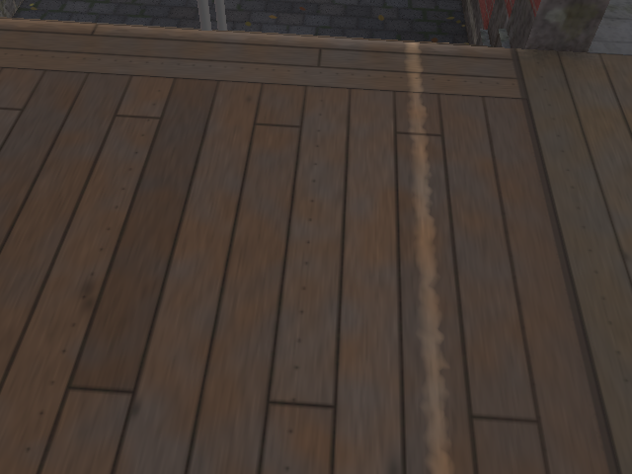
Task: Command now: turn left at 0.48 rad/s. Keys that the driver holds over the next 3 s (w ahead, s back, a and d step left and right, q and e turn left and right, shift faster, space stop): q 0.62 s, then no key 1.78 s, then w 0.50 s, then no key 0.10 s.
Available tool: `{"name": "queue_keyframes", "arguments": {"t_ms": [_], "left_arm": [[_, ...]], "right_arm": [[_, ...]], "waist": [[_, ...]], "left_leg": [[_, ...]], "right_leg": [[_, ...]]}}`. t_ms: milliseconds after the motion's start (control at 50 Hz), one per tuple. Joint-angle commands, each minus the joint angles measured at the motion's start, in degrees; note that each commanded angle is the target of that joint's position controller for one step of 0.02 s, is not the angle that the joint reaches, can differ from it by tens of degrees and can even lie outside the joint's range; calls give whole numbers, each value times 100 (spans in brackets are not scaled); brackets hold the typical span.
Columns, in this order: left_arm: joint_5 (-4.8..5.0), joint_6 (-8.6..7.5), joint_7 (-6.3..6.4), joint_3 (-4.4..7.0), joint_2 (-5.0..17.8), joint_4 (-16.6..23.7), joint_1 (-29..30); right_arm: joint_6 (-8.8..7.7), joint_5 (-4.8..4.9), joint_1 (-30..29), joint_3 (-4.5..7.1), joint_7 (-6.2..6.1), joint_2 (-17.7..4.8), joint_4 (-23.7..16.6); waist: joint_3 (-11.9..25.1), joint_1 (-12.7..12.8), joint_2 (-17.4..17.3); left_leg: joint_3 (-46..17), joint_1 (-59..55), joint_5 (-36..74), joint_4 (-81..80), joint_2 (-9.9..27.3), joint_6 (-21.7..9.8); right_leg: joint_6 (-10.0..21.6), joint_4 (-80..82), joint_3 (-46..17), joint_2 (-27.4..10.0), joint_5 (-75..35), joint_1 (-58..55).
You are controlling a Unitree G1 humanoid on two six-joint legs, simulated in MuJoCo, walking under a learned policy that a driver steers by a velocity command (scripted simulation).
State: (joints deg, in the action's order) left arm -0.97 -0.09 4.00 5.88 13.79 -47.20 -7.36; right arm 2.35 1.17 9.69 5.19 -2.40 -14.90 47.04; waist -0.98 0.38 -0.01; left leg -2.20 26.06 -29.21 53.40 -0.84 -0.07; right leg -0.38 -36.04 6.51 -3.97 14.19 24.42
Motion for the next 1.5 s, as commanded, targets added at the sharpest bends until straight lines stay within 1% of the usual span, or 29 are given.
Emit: {"name": "queue_keyframes", "arguments": {"t_ms": [20, 60, 100, 120, 140, 160, 180, 200, 220, 280, 440, 560, 600, 640, 720, 760, 780, 800, 820, 840, 860, 900, 980, 1040, 1080, 1120, 1160, 1300, 1500], "left_arm": [[66, -77, 79, 186, 1021, 475, 329], [177, -1, 9, 188, 1062, 522, 790], [200, 68, -80, 122, 756, 383, 521], [81, 112, -115, 31, 393, 435, 170], [15, 66, -138, -8, 371, 779, 624], [85, 37, -99, 19, 548, 886, 906], [145, 36, -36, 64, 647, 838, 904], [68, 60, 51, 78, 666, 703, 753], [12, 92, 88, 97, 746, 623, 576], [29, 72, -21, 45, 594, 691, 496], [69, 47, -204, -50, 527, 998, 1008], [185, -53, -119, 51, 723, 1039, 1154], [64, -86, -107, 20, 629, 1062, 1188], [113, -117, -224, -66, 477, 1098, 1168], [223, -184, -409, -28, 690, 1018, 843], [224, -179, -542, -65, 631, 894, 523], [122, -183, -565, -72, 630, 883, 414], [-27, -186, -554, -40, 923, 943, 415], [-113, -142, -541, -34, 1094, 935, 519], [-81, -159, -558, -101, 875, 866, 347], [31, -178, -556, -95, 864, 851, 395], [145, -138, -447, -89, 881, 825, 444], [110, 61, -370, -160, 731, 709, 517], [167, 94, -362, -155, 889, 600, 262], [144, 12, -375, -210, 797, 523, 90], [60, -135, -512, -273, 637, 556, -36], [75, -151, -564, -256, 744, 490, 223], [111, 7, -481, -303, 681, 340, 89], [115, 45, -387, -287, 815, 42, -33]], "right_arm": [[65, 49, -62, 9, 55, -232, -618], [108, -4, 330, 15, 117, -200, -425], [125, -94, 607, 118, 197, -301, -231], [92, -135, 471, 262, 159, -971, -423], [-27, -206, 502, 278, 179, -1462, -765], [-144, -379, 539, 262, 238, -1384, -816], [-229, -315, 255, 262, 231, -1323, -901], [-220, -147, -79, 220, 169, -1160, -994], [-180, -39, -341, 151, 112, -966, -1072], [-108, -10, -226, 78, -27, -744, -1157], [55, 15, 64, 165, -165, -964, -1378], [17, -12, 81, 150, -145, -939, -1568], [26, -12, 141, 130, -99, -899, -1579], [117, 29, 191, 97, -106, -819, -1518], [117, -30, -37, 100, -8, -859, -1621], [52, -11, -271, 34, 57, -776, -1732], [7, 47, -85, 7, 57, -692, -1645], [-53, -40, 315, -4, 63, -579, -1565], [-110, -42, 790, 25, 60, -638, -1497], [-137, -92, 598, 110, 56, -958, -1558], [-118, -58, 380, 211, 39, -1202, -1515], [-4, -50, 308, 203, 1, -976, -1385], [-10, -29, 146, -63, 96, -221, -1250], [-88, 3, 211, -7, 129, -387, -1117], [-103, -102, 298, 18, 114, -594, -1036], [-92, -150, 187, 123, 89, -995, -1005], [-119, -162, 231, 32, 146, -623, -988], [-267, -146, 222, -39, 181, -597, -923], [-335, -132, 306, -84, 188, -568, -718]], "waist": [[894, -64, 920], [928, -391, 828], [675, -410, 312], [291, -148, -1454], [552, -242, -2183], [879, -439, -1311], [623, -276, -795], [597, -142, -501], [610, -6, -562], [838, 7, -498], [871, -194, -526], [567, -231, -749], [511, -296, -734], [565, -234, -740], [728, -131, -835], [710, 57, -720], [669, 121, -520], [847, -114, 264], [812, -424, 1463], [874, -242, 1520], [695, -164, 1072], [570, -161, 607], [526, -29, 918], [569, -39, 870], [640, -27, 698], [728, 267, -314], [523, 6, -66], [67, 37, -305], [149, 9, -129]], "left_leg": [[-223, 772, -371, 519, 590, -45], [383, -596, 964, -858, 263, -163], [642, -1407, 1710, -1935, -184, -367], [-1435, -1731, 2866, -2835, 934, -862], [-3181, -1814, 4703, -3259, 1954, -1730], [-3244, -1931, 4047, -3408, 2016, -2015], [-2975, -2046, 3624, -3230, 1776, -1760], [-2604, -2043, 3512, -3099, 1562, -1404], [-2302, -1874, 3822, -2997, 1426, -1177], [-1901, -1947, 4530, -2883, 1085, -967], [-2437, -2531, 4283, -2918, 994, -795], [-2929, -2112, 3006, -2989, 800, -977], [-2889, -1924, 3034, -2957, 633, -1115], [-2919, -1945, 3674, -2799, 570, -1199], [-3011, -1916, 4540, -2637, 605, -1216], [-3067, -1587, 4392, -2539, 560, -1129], [-2941, -1384, 3945, -2508, 367, -879], [-2395, -1146, 2406, -1834, -145, -482], [-1710, -533, -219, -1084, -951, -108], [-1507, -218, -978, -492, -810, 188], [-1384, -82, -739, 137, -595, 359], [-1177, 83, -255, 539, -445, 582], [-313, -720, 343, -1298, -106, 606], [-9, -1454, 1303, -2859, -113, 439], [-279, -2129, 2330, -3299, 106, 258], [-580, -2169, 3163, -2665, 419, -135], [-619, -1922, 2445, -2873, 372, -224], [-786, -1362, 2130, -3141, 425, -237], [-682, -1557, 2535, -3092, 370, -236]], "right_leg": [[1069, 1336, -1997, -1956, -1650, -1290], [509, 988, -875, -1382, -1440, -454], [89, 34, -111, -953, -86, 179], [-404, -1848, 533, -299, 1378, 1452], [-508, -3215, -387, 227, 2444, 2300], [-368, -3810, -956, 268, 2225, 2466], [-243, -4002, -1123, 261, 1709, 2792], [-203, -3947, -1217, 138, 1163, 2821], [-214, -3824, -1278, 51, 788, 2562], [-232, -3717, -1248, 244, 152, 2127], [-404, -2286, -1519, 385, -303, 2077], [-501, -2095, -1621, 469, 148, 1647], [-493, -1876, -1560, 503, 297, 1422], [-406, -1355, -1485, 565, 441, 972], [-293, -450, -1292, 543, 672, -21], [-81, 627, -1197, 434, -127, -878], [66, 1437, -1261, 310, -1219, -1444], [361, 1485, -1931, -374, -2863, -2000], [1225, 1328, -2652, -1126, -4466, -2181], [1930, 1647, -3450, -1729, -4085, -1982], [1925, 1631, -3327, -1655, -3523, -1893], [1566, 1539, -2765, -1235, -2775, -1882], [1096, 1484, -1799, -471, -2610, -1677], [1098, 1397, -1940, -532, -2530, -1731], [731, 1429, -1976, -446, -2099, -1510], [299, 1412, -1420, 59, -1204, -1337], [87, 1233, -1220, 199, -779, -1410], [33, 997, -1176, 236, -1038, -1532], [-35, 1027, -1225, 198, -1286, -1621]]}}
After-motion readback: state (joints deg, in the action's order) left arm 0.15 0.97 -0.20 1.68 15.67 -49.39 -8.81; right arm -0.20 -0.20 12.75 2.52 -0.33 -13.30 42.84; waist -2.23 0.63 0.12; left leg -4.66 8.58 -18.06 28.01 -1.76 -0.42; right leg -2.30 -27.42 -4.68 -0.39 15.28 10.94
